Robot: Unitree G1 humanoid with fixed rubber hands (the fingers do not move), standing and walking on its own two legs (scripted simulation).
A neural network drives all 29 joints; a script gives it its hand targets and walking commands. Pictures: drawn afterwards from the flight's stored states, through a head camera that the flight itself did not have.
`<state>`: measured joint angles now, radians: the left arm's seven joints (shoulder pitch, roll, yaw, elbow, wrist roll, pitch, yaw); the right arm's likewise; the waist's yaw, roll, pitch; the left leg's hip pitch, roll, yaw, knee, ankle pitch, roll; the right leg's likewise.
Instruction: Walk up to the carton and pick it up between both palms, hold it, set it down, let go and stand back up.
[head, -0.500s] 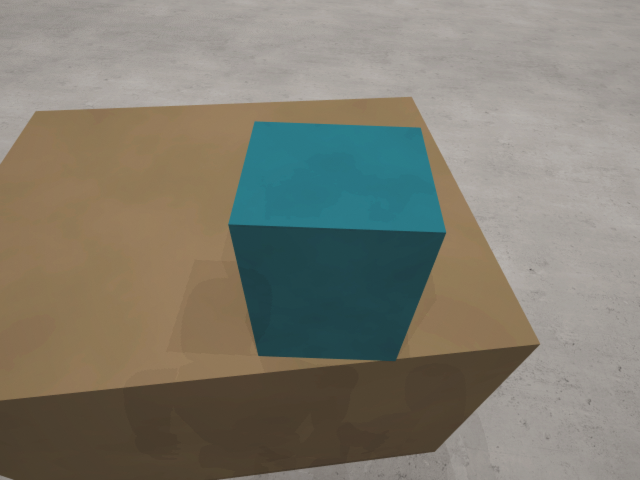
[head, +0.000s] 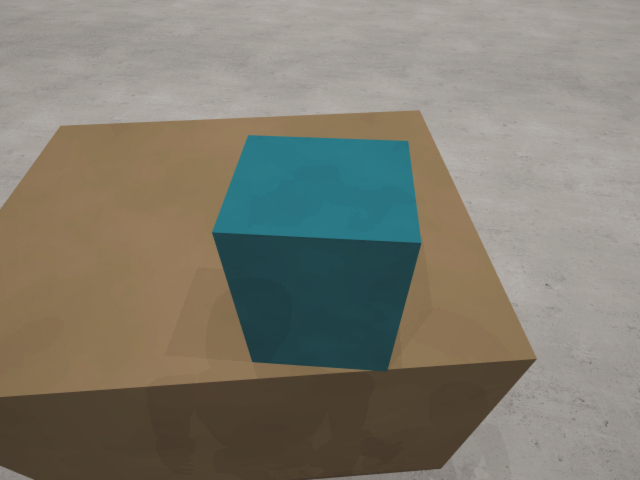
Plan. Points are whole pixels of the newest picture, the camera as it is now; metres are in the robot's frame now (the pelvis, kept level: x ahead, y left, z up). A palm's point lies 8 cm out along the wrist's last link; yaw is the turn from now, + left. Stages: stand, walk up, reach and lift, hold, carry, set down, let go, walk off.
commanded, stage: walk up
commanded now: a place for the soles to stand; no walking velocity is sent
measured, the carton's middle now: (322, 262) +0.40 +0.01 +0.05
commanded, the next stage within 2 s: reach and lift in 1.52 s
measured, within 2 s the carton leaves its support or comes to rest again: neither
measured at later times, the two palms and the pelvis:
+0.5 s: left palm out of the picture +0.02 +0.23 -0.13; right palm out of the picture -0.01 -0.25 -0.13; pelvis +0.00 +0.00 +0.00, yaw +0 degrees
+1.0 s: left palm out of the picture +0.01 +0.24 -0.14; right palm out of the picture +0.00 -0.23 -0.13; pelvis +0.02 +0.01 +0.00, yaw +0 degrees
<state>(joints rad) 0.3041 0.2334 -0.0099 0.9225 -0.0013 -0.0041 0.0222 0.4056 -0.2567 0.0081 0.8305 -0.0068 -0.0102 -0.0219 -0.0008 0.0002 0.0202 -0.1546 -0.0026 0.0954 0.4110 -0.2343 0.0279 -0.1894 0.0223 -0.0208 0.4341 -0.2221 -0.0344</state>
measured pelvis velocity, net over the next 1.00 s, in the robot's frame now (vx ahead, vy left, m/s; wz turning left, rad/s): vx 0.02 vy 0.01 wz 0.01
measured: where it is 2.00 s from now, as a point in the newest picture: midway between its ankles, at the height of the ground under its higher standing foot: outside the picture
